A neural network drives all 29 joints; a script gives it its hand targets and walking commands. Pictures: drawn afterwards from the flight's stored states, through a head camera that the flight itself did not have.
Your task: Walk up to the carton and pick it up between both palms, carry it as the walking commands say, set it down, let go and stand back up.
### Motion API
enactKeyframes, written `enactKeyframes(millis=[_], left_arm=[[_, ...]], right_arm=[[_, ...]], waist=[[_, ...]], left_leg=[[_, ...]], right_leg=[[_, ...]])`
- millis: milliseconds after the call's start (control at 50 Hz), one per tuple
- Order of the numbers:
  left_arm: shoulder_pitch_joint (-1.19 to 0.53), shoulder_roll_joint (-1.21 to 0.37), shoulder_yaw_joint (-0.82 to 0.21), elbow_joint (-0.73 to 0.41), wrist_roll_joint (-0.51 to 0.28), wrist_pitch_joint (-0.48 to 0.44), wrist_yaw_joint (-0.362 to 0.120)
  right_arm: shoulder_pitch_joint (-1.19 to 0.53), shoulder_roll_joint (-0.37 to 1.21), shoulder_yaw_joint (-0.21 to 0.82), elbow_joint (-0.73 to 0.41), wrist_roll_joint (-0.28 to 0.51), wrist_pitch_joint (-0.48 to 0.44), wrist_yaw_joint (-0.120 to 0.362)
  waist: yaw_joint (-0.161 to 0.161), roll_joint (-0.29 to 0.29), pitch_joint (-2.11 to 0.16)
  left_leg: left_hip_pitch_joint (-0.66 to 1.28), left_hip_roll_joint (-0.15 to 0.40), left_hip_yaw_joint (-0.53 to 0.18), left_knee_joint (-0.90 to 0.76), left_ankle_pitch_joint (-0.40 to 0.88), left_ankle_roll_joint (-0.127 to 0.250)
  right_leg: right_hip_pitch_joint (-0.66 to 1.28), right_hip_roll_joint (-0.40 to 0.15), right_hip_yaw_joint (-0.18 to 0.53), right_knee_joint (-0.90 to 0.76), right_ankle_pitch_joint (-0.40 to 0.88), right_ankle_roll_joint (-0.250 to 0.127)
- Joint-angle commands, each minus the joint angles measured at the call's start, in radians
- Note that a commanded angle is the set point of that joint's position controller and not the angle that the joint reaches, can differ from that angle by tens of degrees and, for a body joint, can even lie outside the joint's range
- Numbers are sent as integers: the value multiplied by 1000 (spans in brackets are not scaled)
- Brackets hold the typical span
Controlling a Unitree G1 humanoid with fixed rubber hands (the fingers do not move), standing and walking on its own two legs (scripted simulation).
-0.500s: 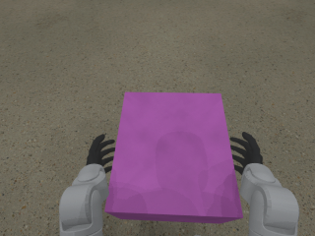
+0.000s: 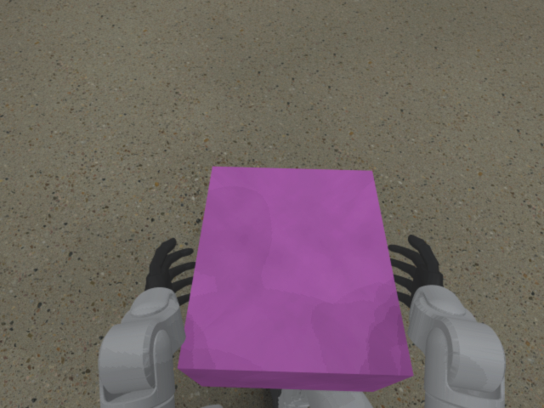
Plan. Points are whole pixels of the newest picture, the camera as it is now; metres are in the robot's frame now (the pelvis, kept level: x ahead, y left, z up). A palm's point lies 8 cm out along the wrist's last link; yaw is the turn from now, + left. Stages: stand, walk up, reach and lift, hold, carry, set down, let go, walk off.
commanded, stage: carry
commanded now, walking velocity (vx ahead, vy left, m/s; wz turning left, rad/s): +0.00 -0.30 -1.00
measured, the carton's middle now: (289, 275) +0.31 +0.01 -0.05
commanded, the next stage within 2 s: none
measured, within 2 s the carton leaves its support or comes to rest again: neither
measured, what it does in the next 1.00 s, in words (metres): walks ahead, turning right: right foot, then left foot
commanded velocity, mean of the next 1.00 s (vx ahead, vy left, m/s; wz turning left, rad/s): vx -0.27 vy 0.17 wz -0.12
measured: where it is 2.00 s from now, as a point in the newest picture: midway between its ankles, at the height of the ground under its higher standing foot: (205, 315)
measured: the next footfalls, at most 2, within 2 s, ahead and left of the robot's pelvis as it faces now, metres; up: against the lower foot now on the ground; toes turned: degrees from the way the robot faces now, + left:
right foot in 0.18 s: +0.10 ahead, -0.17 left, +0.00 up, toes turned -13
left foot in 0.40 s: +0.47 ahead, -0.04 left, +0.00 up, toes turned -9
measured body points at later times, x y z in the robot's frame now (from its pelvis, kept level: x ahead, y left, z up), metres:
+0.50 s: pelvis +0.34 -0.07 +0.00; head +0.38 -0.06 +0.45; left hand +0.64 +0.00 +0.08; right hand +0.53 -0.32 +0.09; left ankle +0.43 -0.03 -0.71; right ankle +0.13 -0.14 -0.64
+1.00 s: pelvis +0.46 -0.09 +0.02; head +0.48 -0.15 +0.47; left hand +0.76 -0.04 +0.12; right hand +0.64 -0.35 +0.08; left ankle +0.50 +0.08 -0.62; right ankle +0.41 -0.18 -0.70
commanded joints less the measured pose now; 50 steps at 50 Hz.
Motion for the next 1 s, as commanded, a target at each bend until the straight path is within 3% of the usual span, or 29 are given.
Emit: enactKeyframes(millis=[0, 60, 80, 100, 120, 140, 160, 180, 200, 240, 280, 320, 340, 360, 380, 400, 420, 460, 540, 580, 600, 620, 640, 660, 700, 760, 820, 900, 980], left_arm=[[-614, -1057, -803, -416, -433, -156, -302], [-427, -989, -753, -340, -376, -154, -253], [-387, -962, -744, -326, -359, -145, -242], [-350, -946, -739, -299, -354, -141, -235], [-308, -927, -752, -250, -372, -136, -236], [-276, -918, -777, -249, -394, -137, -242], [-293, -912, -793, -298, -412, -134, -249], [-346, -923, -802, -325, -425, -119, -256], [-383, -935, -808, -376, -446, -115, -261], [-377, -944, -793, -281, -401, -83, -256], [-335, -961, -806, -271, -395, -80, -263], [-403, -986, -840, -298, -424, -89, -270], [-402, -1000, -849, -295, -410, -87, -274], [-408, -1000, -843, -282, -399, -82, -272], [-421, -1000, -838, -281, -398, -82, -272], [-438, -995, -822, -269, -398, -80, -276], [-415, -997, -798, -221, -390, -67, -278], [-350, -979, -793, -186, -380, -58, -274], [-308, -1015, -765, -163, -378, -76, -281], [-299, -1028, -740, -139, -373, -86, -293], [-320, -1028, -725, -135, -378, -88, -299], [-294, -1006, -696, -97, -366, -84, -303], [-309, -1003, -700, -87, -369, -86, -308], [-304, -983, -696, -78, -364, -80, -316], [-332, -929, -697, -74, -330, -57, -318], [-428, -918, -745, -166, -383, -45, -318], [-445, -928, -740, -186, -401, -37, -320], [-427, -975, -716, -230, -405, -59, -324], [-386, -972, -696, -212, -397, -64, -324]], right_arm=[[-566, 998, 737, -437, 433, -108, 280], [-403, 911, 725, -394, 424, -77, 269], [-316, 878, 695, -350, 407, -59, 257], [-255, 852, 695, -336, 396, -48, 246], [-221, 867, 718, -333, 378, -43, 245], [-253, 859, 748, -355, 383, -47, 249], [-269, 867, 746, -332, 382, -50, 247], [-241, 896, 727, -292, 362, -50, 232], [-224, 912, 714, -295, 364, -52, 224], [-171, 897, 680, -202, 360, -29, 236], [-199, 898, 681, -255, 365, -31, 246], [-238, 931, 681, -288, 367, -53, 257], [-261, 950, 690, -270, 370, -54, 262], [-280, 949, 694, -266, 374, -53, 264], [-302, 960, 702, -277, 378, -50, 265], [-311, 954, 708, -268, 371, -42, 264], [-294, 951, 707, -246, 356, -28, 259], [-254, 919, 723, -271, 353, -11, 255], [-345, 928, 788, -364, 362, -18, 260], [-405, 912, 812, -409, 365, -18, 259], [-435, 907, 823, -427, 374, -16, 259], [-464, 888, 828, -418, 374, -6, 258], [-492, 909, 847, -403, 378, 2, 258], [-477, 917, 856, -345, 374, 10, 258], [-443, 909, 835, -234, 351, 34, 257], [-387, 926, 782, -210, 348, 47, 243], [-352, 971, 760, -208, 344, 51, 230], [-443, 1025, 821, -335, 392, 32, 227], [-470, 998, 839, -389, 402, 27, 224]], waist=[[-6, 392, -566], [11, 343, -711], [38, 305, -739], [41, 33, -764], [49, -273, -766], [55, -385, -812], [54, -314, -746], [41, -169, -660], [31, -125, -619], [-25, 62, -638], [-17, 41, -658], [-85, 108, -740], [-64, 356, -731], [-45, 581, -683], [-38, 539, -689], [-41, 464, -666], [-50, 385, -610], [-49, 339, -645], [-37, 197, -695], [-22, 72, -696], [-30, -4, -716], [-22, -137, -715], [-13, -344, -670], [-17, -308, -625], [-5, -135, -474], [-23, -3, -540], [-29, -48, -625], [-18, -179, -654], [-22, -288, -661]], left_leg=[[627, 344, -92, -157, 1557, -21], [590, 187, 147, 229, 2184, -184], [356, 194, 132, 486, 2124, -196], [31, 139, 88, 816, 1359, -153], [-498, -59, 70, 1094, 61, -179], [-794, -118, -28, 1228, -455, -188], [-938, -69, -146, 1186, -476, -132], [-1010, -58, -180, 1155, -458, -90], [-1069, -8, -267, 927, -480, -67], [-658, 8, -200, 380, -191, -79], [-226, -40, -160, 21, 169, -84], [184, -26, -149, -266, 754, -58], [334, 124, -313, -262, 1326, -8], [412, 277, -486, -248, 1879, 96], [439, 279, -454, -166, 2015, 161], [397, 292, -456, -163, 2007, 190], [368, 255, -429, -183, 1847, 174], [466, 233, -417, -151, 1776, 154], [446, 218, -285, -125, 1710, 161], [331, 153, -160, -86, 1538, 90], [203, 107, -125, -36, 1274, 55], [-4, 26, -89, 86, 798, 9], [-252, -99, -141, 244, -27, -3], [-335, -135, -273, 404, -170, 8], [-317, -152, -392, 571, -118, 29], [-475, -108, -347, 523, -20, -6], [-538, -119, -269, 483, 39, -28], [-491, -130, -215, 358, 113, -30], [-391, -107, -215, 184, 189, -25]], right_leg=[[-259, -135, -63, 279, -157, 41], [228, 108, -354, -310, -83, 14], [502, 84, -290, -418, 26, -16], [777, -42, -96, -485, 587, -65], [1158, -233, 196, -266, 1496, -233], [1314, -351, 378, -161, 1946, -304], [1316, -380, 399, -205, 1775, -233], [1297, -396, 383, -221, 1715, -177], [1296, -399, 426, -180, 1597, -110], [893, -354, 341, -227, 1265, -100], [570, -276, 163, -224, 1024, -53], [379, -218, 22, 41, 726, 10], [200, -97, -44, 173, -13, 49], [86, 3, -20, 371, -439, 62], [116, -22, 59, 438, -443, 38], [171, -39, 80, 434, -417, 34], [133, -56, 59, 309, -427, 38], [19, -101, 13, 200, -433, 75], [101, -148, -38, -125, -274, 66], [281, -208, -46, -373, 238, 39], [435, -289, 35, -341, 747, -7], [604, -429, 184, -271, 1343, -73], [743, -556, 357, -304, 1740, -156], [728, -597, 421, -330, 1697, -198], [471, -593, 409, -430, 1126, -173], [670, -569, 364, -306, 1205, -157], [811, -540, 313, -253, 1444, -127], [835, -486, 258, -247, 1471, -90], [776, -479, 197, -243, 1347, -91]])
